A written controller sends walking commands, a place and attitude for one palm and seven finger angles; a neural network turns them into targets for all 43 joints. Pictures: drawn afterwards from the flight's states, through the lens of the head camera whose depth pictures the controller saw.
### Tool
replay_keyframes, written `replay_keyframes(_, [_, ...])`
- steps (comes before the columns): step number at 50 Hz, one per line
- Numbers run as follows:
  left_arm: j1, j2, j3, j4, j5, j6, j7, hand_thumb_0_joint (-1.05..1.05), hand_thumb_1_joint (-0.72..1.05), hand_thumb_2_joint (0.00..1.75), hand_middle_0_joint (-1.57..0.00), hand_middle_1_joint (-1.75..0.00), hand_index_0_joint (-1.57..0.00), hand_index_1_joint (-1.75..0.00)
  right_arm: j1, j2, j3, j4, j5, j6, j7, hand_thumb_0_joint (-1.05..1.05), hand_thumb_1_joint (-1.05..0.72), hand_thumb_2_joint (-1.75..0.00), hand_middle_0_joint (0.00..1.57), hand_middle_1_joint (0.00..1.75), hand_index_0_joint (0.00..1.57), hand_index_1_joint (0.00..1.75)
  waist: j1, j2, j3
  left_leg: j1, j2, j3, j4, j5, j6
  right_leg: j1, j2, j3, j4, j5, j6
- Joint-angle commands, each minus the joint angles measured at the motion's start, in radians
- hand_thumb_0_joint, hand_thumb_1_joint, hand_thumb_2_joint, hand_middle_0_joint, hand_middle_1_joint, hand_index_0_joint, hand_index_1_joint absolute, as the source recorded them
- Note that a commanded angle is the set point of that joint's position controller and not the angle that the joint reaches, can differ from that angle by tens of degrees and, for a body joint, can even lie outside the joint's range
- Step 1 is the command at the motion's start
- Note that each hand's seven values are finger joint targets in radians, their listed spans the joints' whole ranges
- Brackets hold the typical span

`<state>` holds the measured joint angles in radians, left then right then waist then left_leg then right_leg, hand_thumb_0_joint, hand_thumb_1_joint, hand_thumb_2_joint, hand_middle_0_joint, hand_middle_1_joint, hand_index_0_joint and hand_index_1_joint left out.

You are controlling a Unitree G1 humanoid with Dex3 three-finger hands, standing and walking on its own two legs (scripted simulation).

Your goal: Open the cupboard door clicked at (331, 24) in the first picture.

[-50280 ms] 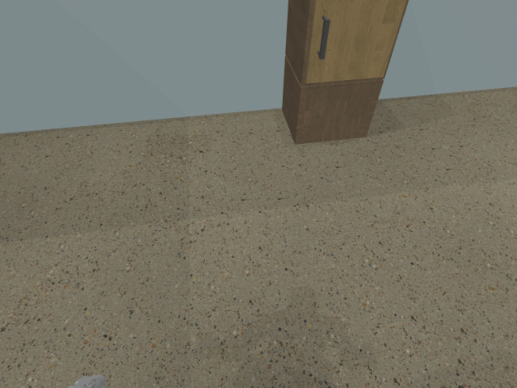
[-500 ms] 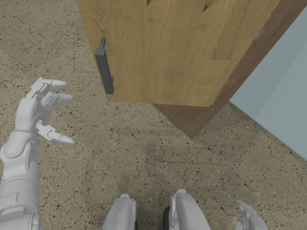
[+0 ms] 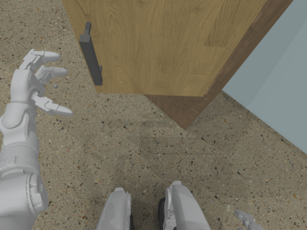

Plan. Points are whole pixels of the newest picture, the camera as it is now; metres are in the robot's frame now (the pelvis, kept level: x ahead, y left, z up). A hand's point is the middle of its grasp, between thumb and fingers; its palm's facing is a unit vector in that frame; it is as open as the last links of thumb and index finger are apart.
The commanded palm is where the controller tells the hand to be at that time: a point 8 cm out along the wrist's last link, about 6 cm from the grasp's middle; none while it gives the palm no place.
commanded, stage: move the hooked fingers beside the handle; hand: left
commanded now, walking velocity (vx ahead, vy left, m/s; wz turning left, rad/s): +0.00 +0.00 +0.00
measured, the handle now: (93, 57) +0.55 +0.15 +0.03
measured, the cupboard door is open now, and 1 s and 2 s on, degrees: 43 43 43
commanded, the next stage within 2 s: slide the fingers in behind the handle in 1.16 s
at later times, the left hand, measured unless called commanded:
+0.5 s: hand (66, 66) +0.53 +0.22 +0.02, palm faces -0.03 -1.00 -0.02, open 14.0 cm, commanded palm +0.50 +0.25 +0.02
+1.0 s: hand (65, 72) +0.50 +0.22 +0.03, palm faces -0.04 -1.00 -0.02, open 14.0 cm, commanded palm +0.48 +0.25 +0.02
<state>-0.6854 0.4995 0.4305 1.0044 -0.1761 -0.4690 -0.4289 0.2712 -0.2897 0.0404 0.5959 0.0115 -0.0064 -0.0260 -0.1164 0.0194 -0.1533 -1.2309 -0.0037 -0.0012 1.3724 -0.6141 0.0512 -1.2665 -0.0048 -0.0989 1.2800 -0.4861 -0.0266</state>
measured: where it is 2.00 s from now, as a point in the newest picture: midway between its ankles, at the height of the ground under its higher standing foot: outside the picture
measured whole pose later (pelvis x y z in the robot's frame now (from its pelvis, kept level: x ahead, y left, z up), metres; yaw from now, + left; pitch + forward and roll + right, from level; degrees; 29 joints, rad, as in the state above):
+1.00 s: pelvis +0.00 +0.01 +0.00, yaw -1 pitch +29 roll -5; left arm -0.81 0.51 0.41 1.07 -0.11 -0.48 -0.34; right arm 0.29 -0.28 0.05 0.57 -0.01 0.09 0.01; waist -0.16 0.03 -0.15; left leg -1.27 0.00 -0.01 1.39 -0.62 0.06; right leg -1.29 0.00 -0.11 1.26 -0.48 -0.01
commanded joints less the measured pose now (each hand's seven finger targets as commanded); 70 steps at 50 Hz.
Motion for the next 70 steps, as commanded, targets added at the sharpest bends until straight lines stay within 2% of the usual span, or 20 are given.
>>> replay_keyframes(1, [-0.409,0.284,0.037,-0.161,-0.015,-0.063,0.009,0.00,-0.50,0.30,-0.30,-1.20,-0.30,-1.20,0.151,-0.184,-0.063,-0.061,-0.004,-0.012,-0.013,0.00,-0.90,-0.90,0.20,0.30,0.20,0.30,-0.027,0.119,-0.486,0.276,0.008,-0.077,-0.167,0.400,-0.023,0.283,0.028,0.068,-0.113,0.223,-0.003])
replay_keyframes(4, [-0.450,0.302,0.041,-0.161,-0.002,-0.067,0.017,0.00,-0.50,0.30,-0.30,-1.20,-0.30,-1.20,0.163,-0.189,-0.062,-0.057,-0.010,-0.002,-0.009,0.00,-0.90,-0.90,0.20,0.30,0.20,0.30,-0.033,0.144,-0.536,0.300,0.011,-0.085,-0.157,0.430,-0.026,0.272,0.026,0.067,-0.104,0.235,-0.001])
replay_keyframes(9, [-0.520,0.310,0.036,-0.085,0.016,-0.050,0.036,0.00,-0.50,0.30,-0.30,-1.20,-0.30,-1.20,0.186,-0.196,-0.057,-0.044,-0.014,0.016,-0.005,0.00,-0.90,-0.90,0.20,0.30,0.20,0.30,-0.065,0.126,-0.496,0.261,0.015,-0.095,-0.146,0.389,-0.022,0.229,0.030,0.061,-0.104,0.197,0.002])
replay_keyframes(12, [-0.569,0.359,0.057,-0.087,0.036,-0.052,0.049,0.00,-0.50,0.30,-0.30,-1.20,-0.30,-1.20,0.204,-0.201,-0.052,-0.046,-0.021,0.026,-0.004,0.00,-0.90,-0.90,0.20,0.30,0.20,0.30,-0.065,0.153,-0.548,0.266,0.016,-0.099,-0.134,0.414,-0.023,0.230,0.033,0.062,-0.088,0.213,-0.002])
replay_keyframes(18, [-0.638,0.373,0.054,-0.034,0.061,-0.042,0.069,0.00,-0.50,0.30,-0.30,-1.20,-0.30,-1.20,0.228,-0.203,-0.045,-0.043,-0.029,0.046,0.006,0.00,-0.90,-0.90,0.20,0.30,0.20,0.30,-0.091,0.184,-0.542,0.261,0.022,-0.110,-0.116,0.431,-0.026,0.187,0.037,0.054,-0.076,0.210,-0.002])
replay_keyframes(23, [-0.526,0.424,0.105,-0.053,0.065,-0.031,0.062,0.00,-0.50,0.30,-0.30,-1.20,-0.30,-1.20,0.238,-0.205,-0.043,-0.069,-0.029,0.071,0.017,0.00,-0.90,-0.90,0.20,0.30,0.20,0.30,-0.049,0.184,-0.598,0.277,0.026,-0.107,-0.123,0.490,-0.030,0.241,0.039,0.055,-0.067,0.259,-0.003])
replay_keyframes(26, [-0.535,0.372,0.074,-0.093,0.050,-0.030,0.056,0.00,-0.50,0.30,-0.30,-1.20,-0.30,-1.20,0.241,-0.198,-0.048,-0.069,-0.026,0.077,0.023,0.00,-0.90,-0.90,0.20,0.30,0.20,0.30,-0.066,0.198,-0.587,0.320,0.031,-0.116,-0.127,0.521,-0.032,0.211,0.042,0.049,-0.073,0.269,-0.002])
replay_keyframes(29, [-0.520,0.405,0.110,-0.143,0.038,-0.038,0.057,0.00,-0.50,0.30,-0.30,-1.20,-0.30,-1.20,0.242,-0.198,-0.053,-0.066,-0.024,0.083,0.023,0.00,-0.90,-0.90,0.20,0.30,0.20,0.30,-0.054,0.168,-0.610,0.320,0.030,-0.112,-0.134,0.523,-0.030,0.260,0.042,0.053,-0.084,0.286,0.002])
replay_keyframes(32, [-0.512,0.354,0.073,-0.215,0.033,-0.050,0.055,0.00,-0.50,0.30,-0.30,-1.20,-0.30,-1.20,0.243,-0.190,-0.060,-0.058,-0.023,0.080,0.027,0.00,-0.90,-0.90,0.20,0.30,0.20,0.30,-0.051,0.228,-0.642,0.426,0.038,-0.128,-0.144,0.617,-0.048,0.225,0.042,0.045,-0.090,0.298,0.001])
replay_keyframes(36, [-0.524,0.272,0.013,-0.149,0.027,-0.042,0.062,0.00,-0.50,0.30,-0.30,-1.20,-0.30,-1.20,0.232,-0.186,-0.059,-0.040,-0.021,0.080,0.021,0.00,-0.90,-0.90,0.20,0.30,0.20,0.30,-0.080,0.191,-0.516,0.396,0.037,-0.132,-0.159,0.544,-0.045,0.174,0.042,0.035,-0.109,0.246,0.000])
replay_keyframes(40, [-0.516,0.238,-0.008,-0.143,0.031,-0.056,0.077,0.00,-0.50,0.30,-0.30,-1.20,-0.30,-1.20,0.228,-0.184,-0.064,-0.035,-0.025,0.078,0.020,0.00,-0.90,-0.90,0.20,0.30,0.20,0.30,-0.072,0.194,-0.533,0.428,0.034,-0.136,-0.166,0.565,-0.057,0.175,0.040,0.031,-0.112,0.243,-0.002])
replay_keyframes(44, [-0.512,0.237,-0.012,-0.135,0.041,-0.074,0.088,0.00,-0.50,0.30,-0.30,-1.20,-0.30,-1.20,0.213,-0.181,-0.062,-0.040,-0.025,0.084,0.023,0.00,-0.90,-0.90,0.20,0.30,0.20,0.30,-0.064,0.213,-0.520,0.435,0.035,-0.138,-0.164,0.599,-0.067,0.162,0.038,0.030,-0.104,0.246,-0.004])
replay_keyframes(49, [-0.476,0.258,0.018,-0.134,0.038,-0.087,0.102,0.00,-0.50,0.30,-0.30,-1.20,-0.30,-1.20,0.199,-0.179,-0.063,-0.057,-0.025,0.091,0.026,0.00,-0.90,-0.90,0.20,0.30,0.20,0.30,-0.047,0.174,-0.539,0.403,0.028,-0.124,-0.160,0.589,-0.060,0.222,0.039,0.039,-0.102,0.274,-0.004])
replay_keyframes(53, [-0.492,0.249,0.004,-0.096,0.045,-0.085,0.107,0.00,-0.50,0.30,-0.30,-1.20,-0.30,-1.20,0.183,-0.177,-0.056,-0.062,-0.021,0.092,0.024,0.00,-0.90,-0.90,0.20,0.30,0.20,0.30,-0.064,0.151,-0.481,0.325,0.022,-0.110,-0.163,0.463,-0.044,0.220,0.039,0.046,-0.107,0.231,-0.002])
replay_keyframes(55, [-0.541,0.298,0.028,-0.110,0.047,-0.092,0.108,0.00,-0.50,0.30,-0.30,-1.20,-0.30,-1.20,0.181,-0.184,-0.052,-0.062,-0.022,0.088,0.016,0.00,-0.90,-0.90,0.20,0.30,0.20,0.30,-0.072,0.124,-0.485,0.278,0.017,-0.103,-0.159,0.400,-0.031,0.246,0.040,0.056,-0.109,0.211,-0.001])
replay_keyframes(57, [-0.555,0.306,0.029,-0.122,0.047,-0.104,0.098,0.00,-0.50,0.30,-0.30,-1.20,-0.30,-1.20,0.182,-0.184,-0.052,-0.060,-0.023,0.081,0.014,0.00,-0.90,-0.90,0.20,0.30,0.20,0.30,-0.064,0.168,-0.532,0.315,0.017,-0.109,-0.156,0.415,-0.038,0.235,0.040,0.055,-0.100,0.210,-0.005])
replay_keyframes(61, [-0.569,0.290,0.008,-0.102,0.034,-0.093,0.071,0.00,-0.50,0.30,-0.30,-1.20,-0.30,-1.20,0.190,-0.186,-0.051,-0.052,-0.022,0.072,0.011,0.00,-0.90,-0.90,0.20,0.30,0.20,0.30,-0.082,0.175,-0.537,0.320,0.017,-0.110,-0.144,0.434,-0.034,0.227,0.041,0.054,-0.100,0.224,-0.006])
replay_keyframes(64, [-0.562,0.318,0.026,-0.086,0.035,-0.069,0.060,0.00,-0.50,0.30,-0.30,-1.20,-0.30,-1.20,0.196,-0.192,-0.048,-0.049,-0.022,0.073,0.008,0.00,-0.90,-0.90,0.20,0.30,0.20,0.30,-0.072,0.173,-0.543,0.294,0.018,-0.107,-0.137,0.432,-0.029,0.237,0.039,0.055,-0.095,0.232,-0.005])
replay_keyframes(66, [-0.537,0.281,0.012,-0.120,0.020,-0.067,0.052,0.00,-0.50,0.30,-0.30,-1.20,-0.30,-1.20,0.201,-0.187,-0.054,-0.056,-0.021,0.070,0.013,0.00,-0.90,-0.90,0.20,0.30,0.20,0.30,-0.065,0.194,-0.594,0.335,0.017,-0.108,-0.133,0.478,-0.032,0.239,0.041,0.055,-0.091,0.258,-0.007])
replay_keyframes(70, [-0.546,0.266,-0.002,-0.105,0.027,-0.050,0.064,0.00,-0.50,0.30,-0.30,-1.20,-0.30,-1.20,0.204,-0.185,-0.053,-0.049,-0.020,0.075,0.016,0.00,-0.90,-0.90,0.20,0.30,0.20,0.30,-0.075,0.156,-0.537,0.285,0.019,-0.105,-0.141,0.429,-0.027,0.241,0.040,0.055,-0.103,0.237,-0.001])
